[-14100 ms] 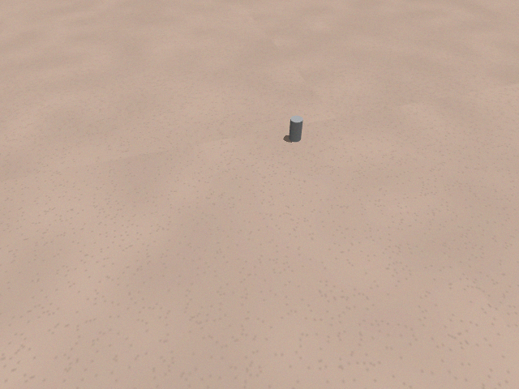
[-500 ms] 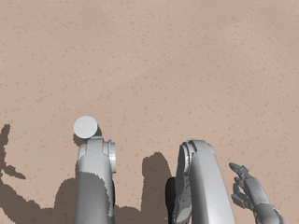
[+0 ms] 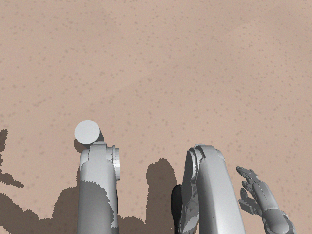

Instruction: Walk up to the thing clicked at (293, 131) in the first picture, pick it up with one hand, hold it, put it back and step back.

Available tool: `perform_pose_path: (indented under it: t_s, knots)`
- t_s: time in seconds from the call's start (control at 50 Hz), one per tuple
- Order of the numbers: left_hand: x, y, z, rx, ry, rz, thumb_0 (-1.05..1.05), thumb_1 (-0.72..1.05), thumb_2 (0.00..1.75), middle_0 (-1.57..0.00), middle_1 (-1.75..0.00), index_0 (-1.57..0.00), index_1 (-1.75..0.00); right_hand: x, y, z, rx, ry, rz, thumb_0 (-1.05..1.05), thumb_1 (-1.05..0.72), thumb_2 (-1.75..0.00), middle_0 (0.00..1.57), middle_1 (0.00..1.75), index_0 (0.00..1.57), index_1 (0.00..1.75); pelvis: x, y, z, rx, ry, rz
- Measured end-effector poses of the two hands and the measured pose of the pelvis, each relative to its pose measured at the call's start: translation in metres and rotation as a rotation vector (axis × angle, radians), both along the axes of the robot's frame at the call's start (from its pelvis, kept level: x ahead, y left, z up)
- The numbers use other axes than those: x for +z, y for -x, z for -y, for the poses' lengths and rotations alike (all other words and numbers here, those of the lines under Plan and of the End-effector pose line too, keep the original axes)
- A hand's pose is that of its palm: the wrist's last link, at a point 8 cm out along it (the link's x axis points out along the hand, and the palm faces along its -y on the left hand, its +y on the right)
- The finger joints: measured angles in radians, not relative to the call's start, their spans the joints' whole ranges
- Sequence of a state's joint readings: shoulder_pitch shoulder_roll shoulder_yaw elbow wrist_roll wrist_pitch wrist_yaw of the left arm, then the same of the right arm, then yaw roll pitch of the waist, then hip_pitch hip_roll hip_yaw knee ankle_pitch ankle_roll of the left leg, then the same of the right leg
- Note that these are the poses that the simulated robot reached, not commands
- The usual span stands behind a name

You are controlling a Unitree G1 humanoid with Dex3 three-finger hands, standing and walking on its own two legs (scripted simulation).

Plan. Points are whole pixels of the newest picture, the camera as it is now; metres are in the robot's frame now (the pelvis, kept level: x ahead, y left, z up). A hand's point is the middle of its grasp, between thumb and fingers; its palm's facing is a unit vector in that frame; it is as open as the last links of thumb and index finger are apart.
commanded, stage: go down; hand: left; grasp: from the side
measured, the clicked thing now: (90, 136) +0.38 +0.22 -0.29
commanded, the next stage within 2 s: none
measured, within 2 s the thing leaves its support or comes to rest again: neither
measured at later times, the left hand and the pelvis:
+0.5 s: hand out of the picture +0.32 +0.40 +0.00, palm faces +0.02 -1.00 -0.05, open 17.2 cm; pelvis +0.00 +0.00 +0.00, yaw -1 degrees
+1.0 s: hand out of the picture +0.31 +0.40 +0.00, palm faces +0.04 -1.00 -0.06, open 17.1 cm; pelvis +0.00 +0.00 +0.00, yaw +0 degrees
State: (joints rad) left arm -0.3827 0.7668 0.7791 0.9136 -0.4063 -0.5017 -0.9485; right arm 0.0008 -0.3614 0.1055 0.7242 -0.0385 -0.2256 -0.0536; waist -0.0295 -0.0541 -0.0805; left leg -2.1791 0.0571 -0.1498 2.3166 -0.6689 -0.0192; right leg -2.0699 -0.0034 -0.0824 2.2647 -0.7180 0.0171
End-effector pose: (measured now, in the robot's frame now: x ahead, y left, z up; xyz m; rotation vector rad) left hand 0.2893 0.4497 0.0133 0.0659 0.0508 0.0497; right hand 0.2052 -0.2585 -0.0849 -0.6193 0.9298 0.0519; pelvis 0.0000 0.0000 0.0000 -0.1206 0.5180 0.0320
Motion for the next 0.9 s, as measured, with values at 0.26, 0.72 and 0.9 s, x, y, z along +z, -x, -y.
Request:
perform_pose_path:
  t_s: [0.26,0.72,0.9]
  knots:
    - [-0.0045,-0.0037,-0.0038,-0.010,0.005,0.004,-0.01,-0.49,0.09,-0.06,-0.06,-0.05,-0.06,-0.0015,0.0060,0.0026,-0.002,0.013,-0.011,0.01,-0.90,-0.90,0.21,0.29,0.21,0.30,-0.0039,0.0002,-0.0010,-0.004,0.006,0.004]
    - [-0.0051,0.0016,-0.0039,-0.006,0.010,-0.001,-0.01,-0.46,0.09,-0.06,-0.05,-0.05,-0.06,0.0005,0.0018,-0.0009,0.000,0.006,0.005,0.01,-0.89,-0.89,0.21,0.29,0.21,0.30,-0.0033,0.0003,-0.0022,-0.002,0.008,0.004]
    - [-0.0082,0.0026,0.0002,-0.009,0.012,-0.003,-0.01,-0.45,0.09,-0.06,-0.06,-0.05,-0.06,-0.0007,-0.0027,-0.0004,0.008,0.004,0.006,0.01,-0.89,-0.89,0.21,0.29,0.21,0.30,-0.0033,-0.0009,-0.0007,0.000,0.004,0.001]
